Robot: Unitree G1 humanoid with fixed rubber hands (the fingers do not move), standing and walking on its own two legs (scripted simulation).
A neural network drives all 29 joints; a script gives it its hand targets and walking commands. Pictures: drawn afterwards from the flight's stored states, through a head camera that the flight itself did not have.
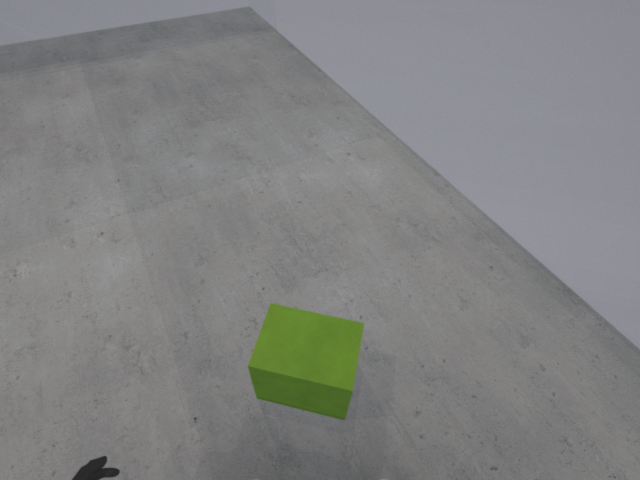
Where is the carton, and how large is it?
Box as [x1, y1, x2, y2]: [248, 303, 363, 419]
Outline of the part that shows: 270,303 248,364 257,398 344,419 352,391 363,323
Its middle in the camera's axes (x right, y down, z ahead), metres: -0.03 +0.36 +1.13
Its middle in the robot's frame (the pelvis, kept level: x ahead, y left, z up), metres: +0.54 +0.02 -0.62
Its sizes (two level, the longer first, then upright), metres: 0.274 0.193 0.246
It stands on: the floor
